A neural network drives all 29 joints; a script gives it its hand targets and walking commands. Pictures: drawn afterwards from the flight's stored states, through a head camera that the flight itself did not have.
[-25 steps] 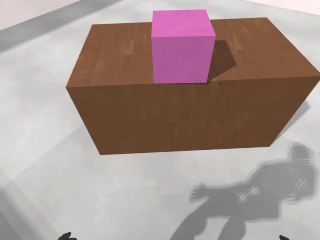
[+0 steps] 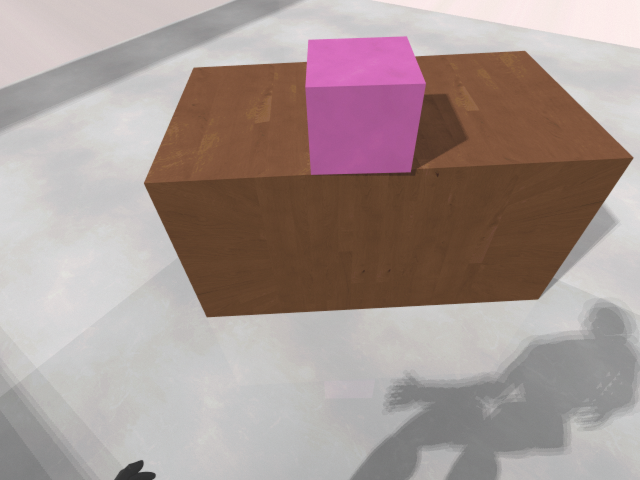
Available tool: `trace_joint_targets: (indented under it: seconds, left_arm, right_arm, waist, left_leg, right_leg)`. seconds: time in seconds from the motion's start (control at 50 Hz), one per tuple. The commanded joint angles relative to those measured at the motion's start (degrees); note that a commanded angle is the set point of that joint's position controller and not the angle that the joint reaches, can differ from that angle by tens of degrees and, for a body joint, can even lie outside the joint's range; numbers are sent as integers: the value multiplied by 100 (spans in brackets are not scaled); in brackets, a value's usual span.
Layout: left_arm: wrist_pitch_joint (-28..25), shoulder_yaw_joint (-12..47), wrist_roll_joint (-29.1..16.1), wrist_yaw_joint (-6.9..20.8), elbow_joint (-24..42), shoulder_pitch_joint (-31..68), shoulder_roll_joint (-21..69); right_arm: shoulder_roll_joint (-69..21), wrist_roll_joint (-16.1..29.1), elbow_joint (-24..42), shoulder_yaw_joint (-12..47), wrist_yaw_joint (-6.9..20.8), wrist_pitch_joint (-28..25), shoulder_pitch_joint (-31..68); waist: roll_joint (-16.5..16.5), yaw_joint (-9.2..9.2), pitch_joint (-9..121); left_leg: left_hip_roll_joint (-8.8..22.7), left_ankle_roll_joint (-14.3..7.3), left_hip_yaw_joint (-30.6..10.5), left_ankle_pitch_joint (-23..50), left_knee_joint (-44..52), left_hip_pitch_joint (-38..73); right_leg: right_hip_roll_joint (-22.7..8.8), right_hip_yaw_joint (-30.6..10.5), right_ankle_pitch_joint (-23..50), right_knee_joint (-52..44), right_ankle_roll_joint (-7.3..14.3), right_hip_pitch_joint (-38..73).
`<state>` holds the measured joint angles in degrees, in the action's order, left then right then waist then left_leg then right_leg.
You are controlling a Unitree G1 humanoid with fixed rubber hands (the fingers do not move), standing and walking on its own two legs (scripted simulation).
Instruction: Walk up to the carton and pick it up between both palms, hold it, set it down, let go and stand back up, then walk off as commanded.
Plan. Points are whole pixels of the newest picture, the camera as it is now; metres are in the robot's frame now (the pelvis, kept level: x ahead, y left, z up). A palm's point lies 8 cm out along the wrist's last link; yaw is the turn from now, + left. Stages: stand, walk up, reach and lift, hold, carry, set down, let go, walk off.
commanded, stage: stand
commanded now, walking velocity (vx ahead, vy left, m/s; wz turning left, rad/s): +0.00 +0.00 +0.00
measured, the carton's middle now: (359, 105) +0.98 -0.03 -0.01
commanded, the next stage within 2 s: none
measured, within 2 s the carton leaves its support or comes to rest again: neither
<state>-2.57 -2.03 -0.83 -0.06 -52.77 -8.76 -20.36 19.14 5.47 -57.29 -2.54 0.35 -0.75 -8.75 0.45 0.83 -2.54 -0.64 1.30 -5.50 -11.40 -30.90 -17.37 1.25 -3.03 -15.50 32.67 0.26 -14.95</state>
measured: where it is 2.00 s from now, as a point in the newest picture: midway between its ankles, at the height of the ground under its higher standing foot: outside the picture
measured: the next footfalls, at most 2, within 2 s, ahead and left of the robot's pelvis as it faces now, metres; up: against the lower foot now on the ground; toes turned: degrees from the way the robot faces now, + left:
none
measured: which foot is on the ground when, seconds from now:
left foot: down 0.00-1.00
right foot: down 0.00-1.00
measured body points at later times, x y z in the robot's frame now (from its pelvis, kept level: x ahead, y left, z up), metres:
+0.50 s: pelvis -0.02 +0.01 +0.00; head -0.01 +0.02 +0.45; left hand +0.08 +0.31 -0.11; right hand +0.07 -0.29 -0.12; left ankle +0.06 +0.14 -0.73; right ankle +0.02 -0.12 -0.73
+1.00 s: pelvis -0.01 +0.01 +0.01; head +0.01 +0.02 +0.46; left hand +0.09 +0.31 -0.12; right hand +0.08 -0.29 -0.12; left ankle +0.06 +0.14 -0.73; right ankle +0.03 -0.12 -0.73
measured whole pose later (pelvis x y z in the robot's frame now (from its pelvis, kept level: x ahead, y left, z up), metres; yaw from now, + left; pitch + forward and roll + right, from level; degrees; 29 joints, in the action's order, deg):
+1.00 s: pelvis -0.01 +0.01 +0.01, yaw +0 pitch -1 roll -1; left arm -2.1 -2.0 -0.8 0.1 -54.1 -9.3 -20.4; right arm 19.1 5.5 -60.0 -2.1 1.1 -1.0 -8.6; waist -0.5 0.8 -2.5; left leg -0.5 1.3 -5.5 -8.6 -27.0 -17.4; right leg 1.0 -3.0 -11.9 27.2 -0.6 -14.3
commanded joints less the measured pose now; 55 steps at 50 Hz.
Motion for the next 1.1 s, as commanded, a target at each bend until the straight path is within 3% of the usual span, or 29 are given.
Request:
trace_joint_targets:
  seconds: [0.0, 0.02, 0.04, 0.08, 0.14, 0.26, 0.28, 0.3, 0.32, 0.34, 0.36, 0.44, 0.5, 0.54, 0.56, 0.58, 0.68, 0.7, 0.74, 0.76, 0.78, 0.82, 0.86, 0.9, 0.94, 0.98, 1.02, 1.06, 1.08]
  left_arm:
    - [-80, -197, 147, 3, -69, 318, -1164]
    - [-91, -168, 159, 5, -110, 360, -1074]
    - [-93, -166, 208, 11, -128, 437, -1164]
    - [-68, -204, 205, 8, -68, 518, -1222]
    - [-92, -165, 205, 14, -106, 311, -1162]
    - [-39, -179, 204, 32, -212, 289, -1122]
    - [-55, -167, 201, 25, -197, 259, -1190]
    - [-66, -202, 215, 39, -122, 337, -1195]
    - [-61, -170, 213, 50, -196, 225, -1080]
    - [-64, -159, 208, 21, -179, 183, -1153]
    - [-84, -160, 230, 31, -181, 214, -1119]
    - [-62, -156, 196, 20, -156, 159, -1122]
    - [-74, -186, 176, 29, -207, 161, -1293]
    - [-38, -220, 215, 37, -251, 224, -1294]
    - [-89, -193, 190, 51, -184, 202, -1135]
    - [-80, -193, 202, 31, -147, 172, -1206]
    - [-53, -164, 236, 29, -173, 349, -1218]
    - [-64, -189, 197, 31, -129, 436, -1180]
    - [-85, -180, 194, 31, -140, 252, -1260]
    - [-89, -202, 222, 35, -146, 275, -1237]
    - [-101, -167, 204, 24, -170, 305, -1148]
    - [-113, -174, 196, 26, -140, 313, -1167]
    - [-107, -181, 198, 15, -102, 360, -1191]
    - [-56, -143, 152, 19, -93, 227, -1103]
    - [-58, -172, 197, 12, -164, 262, -1167]
    - [-51, -208, 178, 20, -164, 190, -1202]
    - [-78, -198, 174, 22, -135, 243, -1169]
    - [-46, -152, 163, 29, -183, 214, -1133]
    - [-62, -200, 145, 40, -220, 111, -1210]
  right_arm:
    - [1351, -745, 232, -118, -4, -235, 540]
    - [1343, -749, 225, -128, -4, -207, 779]
    - [1252, -708, 225, -112, 5, -201, 640]
    - [1304, -711, 139, -145, 45, -184, 607]
    - [1333, -734, 113, -128, 41, -181, 586]
    - [1284, -747, 77, -106, 57, -191, 605]
    - [1293, -744, 77, -148, 42, -165, 466]
    - [1312, -728, 58, -139, 50, -176, 479]
    - [1250, -730, 22, -114, 36, -172, 458]
    - [1240, -711, 11, -138, 73, -168, 388]
    - [1194, -708, 41, -80, 43, -188, 542]
    - [1296, -751, 2, -111, 34, -176, 394]
    - [1263, -702, 13, -127, 45, -198, 487]
    - [1258, -716, 11, -149, 13, -194, 422]
    - [1335, -745, -1, -129, 10, -204, 392]
    - [1315, -734, 7, -120, 42, -197, 435]
    - [1336, -716, 39, -133, 8, -176, 518]
    - [1253, -719, 69, -100, 4, -204, 522]
    - [1239, -708, 87, -127, 12, -225, 547]
    - [1184, -673, 61, -86, 18, -197, 515]
    - [1190, -716, 53, -96, 47, -214, 541]
    - [1118, -660, 56, -75, 10, -196, 479]
    - [1200, -664, 47, -79, 17, -204, 451]
    - [1270, -692, 38, -68, 21, -214, 474]
    - [1264, -712, 110, -107, -1, -217, 520]
    - [1336, -705, 45, -121, 7, -208, 425]
    - [1259, -713, 72, -100, 40, -225, 511]
    - [1348, -725, 14, -124, 25, -207, 319]
    - [1291, -714, 49, -105, 12, -199, 380]
  waist:
    - [-1, 6, 826]
    - [104, 27, 712]
    - [-153, -118, 689]
    - [-221, -106, 571]
    - [43, -83, 666]
    - [-69, -56, 411]
    - [-57, -68, 476]
    - [195, 7, 462]
    - [11, -14, 612]
    - [138, -34, 532]
    - [-115, -38, 659]
    - [-127, -12, 759]
    - [117, -9, 615]
    - [-114, -67, 604]
    - [-137, 37, 682]
    - [91, 30, 684]
    - [-88, -93, 766]
    - [-85, -22, 750]
    - [227, -24, 848]
    - [-204, -53, 932]
    - [-34, -37, 959]
    - [-159, -66, 1051]
    - [-214, -73, 978]
    - [32, 2, 1041]
    - [-107, -63, 960]
    - [128, -34, 985]
    - [-150, -19, 1010]
    - [181, -113, 943]
    - [98, -75, 1080]
  left_leg:
    - [637, -416, -483, -202, 1071, 743]
    - [623, -413, -479, -542, 1095, 637]
    - [642, -394, -524, -574, 1112, 692]
    - [572, -359, -490, -745, 1089, 570]
    - [580, -345, -484, -714, 1154, 701]
    - [693, -405, -688, -1069, 1361, 403]
    - [615, -389, -649, -1123, 1391, 433]
    - [593, -362, -581, -1182, 1382, 431]
    - [621, -386, -607, -1138, 1359, 545]
    - [553, -357, -587, -969, 1349, 558]
    - [646, -398, -609, -976, 1273, 570]
    - [599, -377, -608, -621, 1233, 742]
    - [618, -348, -563, -606, 1248, 664]
    - [607, -334, -552, -808, 1277, 584]
    - [607, -372, -634, -831, 1291, 561]
    - [595, -362, -571, -791, 1209, 669]
    - [614, -327, -500, -489, 1221, 755]
    - [640, -366, -510, -359, 1234, 783]
    - [620, -353, -546, -332, 1171, 811]
    - [657, -362, -484, -304, 1092, 805]
    - [558, -330, -396, -157, 1031, 916]
    - [570, -365, -351, 223, 1001, 985]
    - [567, -370, -381, 212, 1043, 875]
    - [581, -342, -355, 125, 1009, 892]
    - [660, -360, -490, -191, 1150, 855]
    - [613, -344, -439, -270, 1183, 712]
    - [675, -353, -471, -76, 1120, 858]
    - [599, -330, -402, -103, 1075, 855]
    - [660, -340, -488, -142, 1128, 855]
  right_leg:
    - [-685, -772, -358, -1338, 224, 259]
    - [-671, -807, -535, -1469, 224, 139]
    - [-696, -808, -501, -1521, 248, 136]
    - [-679, -841, -964, -1613, 223, -12]
    - [-749, -874, -946, -1639, 251, -25]
    - [-580, -691, -825, -1560, 240, 29]
    - [-658, -862, -1137, -1609, 240, -5]
    - [-659, -802, -1065, -1638, 243, 44]
    - [-686, -823, -1032, -1579, 226, 148]
    - [-697, -889, -1167, -1646, 242, -22]
    - [-720, -882, -1009, -1680, 236, 67]
    - [-739, -817, -756, -1620, 246, 75]
    - [-714, -818, -687, -1603, 214, 101]
    - [-745, -821, -886, -1694, 213, 135]
    - [-752, -857, -858, -1599, 208, 151]
    - [-696, -786, -800, -1584, 196, 76]
    - [-745, -807, -375, -1585, 196, 142]
    - [-731, -729, -292, -1529, 150, 202]
    - [-767, -757, -389, -1602, 188, 198]
    - [-783, -790, -289, -1633, 181, 322]
    - [-807, -827, -196, -1657, 175, 258]
    - [-810, -820, 30, -1579, 157, 341]
    - [-797, -752, 143, -1500, 181, 341]
    - [-804, -715, 101, -1476, 166, 389]
    - [-742, -687, -18, -1516, 161, 361]
    - [-746, -645, 31, -1456, 158, 472]
    - [-751, -673, 147, -1448, 197, 370]
    - [-800, -740, 202, -1432, 213, 334]
    - [-753, -689, 61, -1448, 173, 399]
